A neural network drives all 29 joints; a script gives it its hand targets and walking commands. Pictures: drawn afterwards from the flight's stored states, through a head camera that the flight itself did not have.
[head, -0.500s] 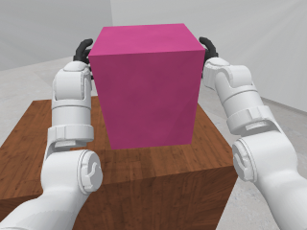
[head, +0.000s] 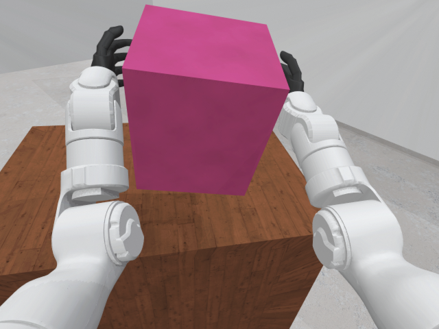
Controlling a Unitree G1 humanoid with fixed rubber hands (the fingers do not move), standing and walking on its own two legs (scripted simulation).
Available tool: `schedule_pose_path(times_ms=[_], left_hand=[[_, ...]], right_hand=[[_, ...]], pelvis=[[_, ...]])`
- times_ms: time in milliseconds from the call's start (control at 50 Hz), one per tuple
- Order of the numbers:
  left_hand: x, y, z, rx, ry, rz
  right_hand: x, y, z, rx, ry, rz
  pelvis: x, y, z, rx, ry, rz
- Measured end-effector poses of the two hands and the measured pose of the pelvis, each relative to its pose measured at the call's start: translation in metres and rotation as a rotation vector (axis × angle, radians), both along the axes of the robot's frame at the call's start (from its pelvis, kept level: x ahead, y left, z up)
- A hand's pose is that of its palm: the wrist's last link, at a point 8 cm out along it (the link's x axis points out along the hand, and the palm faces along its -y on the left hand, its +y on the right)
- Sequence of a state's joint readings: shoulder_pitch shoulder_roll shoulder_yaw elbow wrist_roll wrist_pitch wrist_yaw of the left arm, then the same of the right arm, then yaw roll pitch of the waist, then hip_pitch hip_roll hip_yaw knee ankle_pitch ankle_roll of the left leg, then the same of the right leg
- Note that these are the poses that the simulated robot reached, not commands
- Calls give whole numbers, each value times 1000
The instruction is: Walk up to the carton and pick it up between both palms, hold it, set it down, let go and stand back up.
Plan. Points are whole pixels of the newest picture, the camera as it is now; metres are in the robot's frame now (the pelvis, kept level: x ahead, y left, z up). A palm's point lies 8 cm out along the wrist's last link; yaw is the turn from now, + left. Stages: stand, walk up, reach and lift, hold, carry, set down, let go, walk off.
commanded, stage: set down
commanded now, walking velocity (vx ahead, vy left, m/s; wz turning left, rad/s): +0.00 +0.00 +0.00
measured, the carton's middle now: (199, 109) +0.42 +0.01 +0.26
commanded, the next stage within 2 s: none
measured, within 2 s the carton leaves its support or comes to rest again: neither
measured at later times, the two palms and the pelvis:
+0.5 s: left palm (111, 107) +0.39 +0.16 +0.27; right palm (283, 125) +0.38 -0.14 +0.24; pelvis -0.01 +0.01 +0.00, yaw +0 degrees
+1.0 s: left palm (124, 123) +0.41 +0.14 +0.23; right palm (284, 137) +0.39 -0.15 +0.21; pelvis +0.00 +0.00 +0.00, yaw -1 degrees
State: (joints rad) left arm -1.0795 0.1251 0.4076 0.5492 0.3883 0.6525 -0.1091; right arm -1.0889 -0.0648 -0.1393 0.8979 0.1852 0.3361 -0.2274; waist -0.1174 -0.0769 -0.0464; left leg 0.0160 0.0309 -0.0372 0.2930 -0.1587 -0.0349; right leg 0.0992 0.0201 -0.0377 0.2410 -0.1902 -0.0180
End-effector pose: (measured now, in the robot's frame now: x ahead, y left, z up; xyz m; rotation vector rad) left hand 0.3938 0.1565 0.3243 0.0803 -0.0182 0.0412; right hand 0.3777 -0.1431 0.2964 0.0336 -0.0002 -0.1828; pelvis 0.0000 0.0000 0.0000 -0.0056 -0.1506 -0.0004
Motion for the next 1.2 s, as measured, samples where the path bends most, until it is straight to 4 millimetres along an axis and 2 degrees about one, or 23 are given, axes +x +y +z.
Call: schedule_pose_path(times_ms=[180,320,500,900,1200], left_hand=[[0,0,-38,-14,8,1],[-3,-1,-42,-13,12,2],[0,1,-51,-10,58,13],[13,-12,-83,6,106,-3],[21,-10,-104,-3,138,-9]], right_hand=[[-2,1,-36,-14,-2,-11],[-6,0,-43,-9,-9,-15],[-1,2,-52,3,13,-9],[7,-11,-76,3,32,-22],[12,-9,-99,7,55,-30]], pelvis=[[-2,5,-1,-6,-12,11],[-8,11,-1,-5,-6,0],[-13,14,0,0,16,-5],[-5,5,0,3,15,-7],[-3,5,1,5,31,-11]])
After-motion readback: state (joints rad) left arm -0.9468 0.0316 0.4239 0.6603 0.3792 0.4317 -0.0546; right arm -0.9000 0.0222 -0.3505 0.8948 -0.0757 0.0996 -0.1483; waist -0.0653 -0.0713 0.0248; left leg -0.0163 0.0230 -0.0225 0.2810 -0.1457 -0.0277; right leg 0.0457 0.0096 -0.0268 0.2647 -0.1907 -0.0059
